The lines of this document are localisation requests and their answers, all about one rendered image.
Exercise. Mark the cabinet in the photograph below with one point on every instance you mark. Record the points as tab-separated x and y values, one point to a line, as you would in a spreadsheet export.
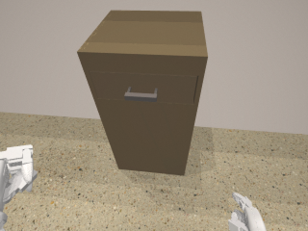
148	136

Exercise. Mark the drawer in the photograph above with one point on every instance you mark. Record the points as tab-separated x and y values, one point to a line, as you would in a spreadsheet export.
171	88

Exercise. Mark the right robot hand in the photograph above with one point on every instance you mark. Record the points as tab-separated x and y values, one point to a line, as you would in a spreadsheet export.
249	220

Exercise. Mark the handle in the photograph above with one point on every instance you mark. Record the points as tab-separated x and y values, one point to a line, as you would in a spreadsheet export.
138	96

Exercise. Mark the left robot hand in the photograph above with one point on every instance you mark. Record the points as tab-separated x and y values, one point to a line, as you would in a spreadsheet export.
18	162

